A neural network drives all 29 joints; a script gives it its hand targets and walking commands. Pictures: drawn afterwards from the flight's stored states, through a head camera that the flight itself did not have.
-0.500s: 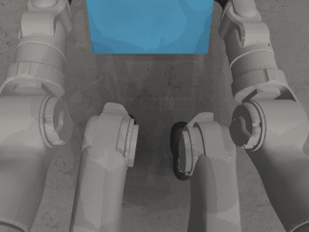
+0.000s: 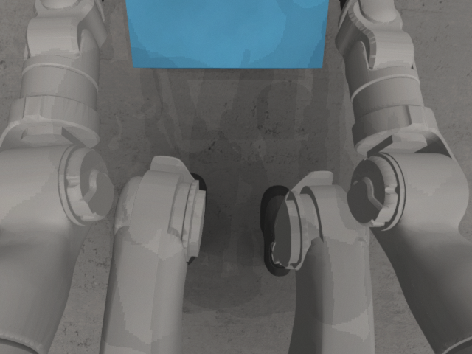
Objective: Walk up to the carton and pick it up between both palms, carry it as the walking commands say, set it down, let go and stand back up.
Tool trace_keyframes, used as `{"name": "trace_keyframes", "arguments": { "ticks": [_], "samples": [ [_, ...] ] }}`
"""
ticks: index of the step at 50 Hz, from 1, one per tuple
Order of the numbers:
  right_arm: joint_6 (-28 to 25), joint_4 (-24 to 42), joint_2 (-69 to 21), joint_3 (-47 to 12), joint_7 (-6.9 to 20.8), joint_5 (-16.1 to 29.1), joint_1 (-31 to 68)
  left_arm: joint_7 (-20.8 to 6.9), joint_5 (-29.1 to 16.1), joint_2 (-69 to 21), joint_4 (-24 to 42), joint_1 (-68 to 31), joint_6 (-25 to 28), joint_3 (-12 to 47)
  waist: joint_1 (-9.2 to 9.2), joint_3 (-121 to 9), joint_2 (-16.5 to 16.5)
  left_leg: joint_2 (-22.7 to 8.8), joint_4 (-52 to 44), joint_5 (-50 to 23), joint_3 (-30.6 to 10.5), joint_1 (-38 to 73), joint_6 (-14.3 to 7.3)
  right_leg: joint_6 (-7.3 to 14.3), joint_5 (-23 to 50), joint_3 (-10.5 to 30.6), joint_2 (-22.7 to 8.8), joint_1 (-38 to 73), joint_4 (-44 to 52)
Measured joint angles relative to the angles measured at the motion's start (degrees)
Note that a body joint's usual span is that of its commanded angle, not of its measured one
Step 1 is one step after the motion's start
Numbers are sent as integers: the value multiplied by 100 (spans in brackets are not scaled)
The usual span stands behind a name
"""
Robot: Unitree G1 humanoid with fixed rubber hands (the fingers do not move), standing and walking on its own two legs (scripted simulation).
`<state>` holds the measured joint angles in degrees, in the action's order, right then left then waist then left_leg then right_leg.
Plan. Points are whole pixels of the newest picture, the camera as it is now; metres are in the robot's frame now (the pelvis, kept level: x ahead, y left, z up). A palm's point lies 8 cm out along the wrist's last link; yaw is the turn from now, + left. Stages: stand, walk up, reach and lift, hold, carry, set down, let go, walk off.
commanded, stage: set down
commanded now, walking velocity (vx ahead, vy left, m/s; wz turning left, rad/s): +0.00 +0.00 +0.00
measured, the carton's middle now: out of the picture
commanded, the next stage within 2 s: none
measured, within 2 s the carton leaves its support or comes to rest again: neither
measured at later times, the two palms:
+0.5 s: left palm out of the picture +0.52 +0.22 -0.18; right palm out of the picture +0.55 -0.10 -0.17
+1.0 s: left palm out of the picture +0.51 +0.26 -0.17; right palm out of the picture +0.54 -0.13 -0.17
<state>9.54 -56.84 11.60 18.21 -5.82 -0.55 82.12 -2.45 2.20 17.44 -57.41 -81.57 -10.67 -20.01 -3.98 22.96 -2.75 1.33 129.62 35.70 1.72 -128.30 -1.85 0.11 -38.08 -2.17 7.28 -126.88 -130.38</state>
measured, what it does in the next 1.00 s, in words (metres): stands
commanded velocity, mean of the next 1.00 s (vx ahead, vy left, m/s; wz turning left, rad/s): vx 0.00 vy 0.00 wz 0.00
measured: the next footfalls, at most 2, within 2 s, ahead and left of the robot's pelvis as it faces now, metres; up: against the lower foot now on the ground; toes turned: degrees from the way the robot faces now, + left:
none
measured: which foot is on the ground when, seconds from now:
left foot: down 0.00-1.00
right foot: down 0.00-1.00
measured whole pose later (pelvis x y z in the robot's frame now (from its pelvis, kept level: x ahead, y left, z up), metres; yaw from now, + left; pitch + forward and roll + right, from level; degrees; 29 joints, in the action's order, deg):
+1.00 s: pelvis -0.02 +0.01 +0.00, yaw +0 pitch +33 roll -2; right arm 5.6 -63.7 20.0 5.6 -6.7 10.3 85.0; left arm 2.1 -11.3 25.9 -69.6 -85.8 -2.9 -9.2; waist -3.1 25.0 -1.1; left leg -0.3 128.4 31.7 2.5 -129.9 -3.7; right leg 0.1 -34.7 -2.8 4.4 -127.6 -129.0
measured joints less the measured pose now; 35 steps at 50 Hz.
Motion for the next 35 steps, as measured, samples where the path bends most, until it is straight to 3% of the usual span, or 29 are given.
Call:
{"name": "trace_keyframes", "arguments": {
  "ticks": [15,24,30,35],
  "samples": [
    [-110,-59,36,-92,22,44,16,-6,-67,37,-32,35,162,39,4,61,16,-29,112,49,0,-5,-4,19,-52,-38,-38,4,-106],
    [-336,-282,166,-427,-19,168,127,96,-142,166,-426,-142,496,206,49,253,43,-27,73,-26,15,66,1,11,5,-28,-73,80,-83],
    [-427,-492,366,-1047,-197,672,89,468,-748,402,-942,-159,754,719,99,321,99,-27,-6,-116,18,62,-17,2,71,-33,-125,96,-5],
    [-440,-589,539,-1297,-256,958,115,563,-1184,627,-1197,-264,840,990,76,269,151,-52,-61,-233,42,-2,-52,5,172,-33,-180,42,43]
  ]
}}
